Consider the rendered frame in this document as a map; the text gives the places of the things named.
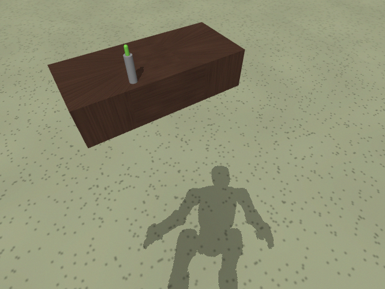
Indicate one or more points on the bottle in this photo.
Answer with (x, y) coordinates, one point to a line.
(130, 67)

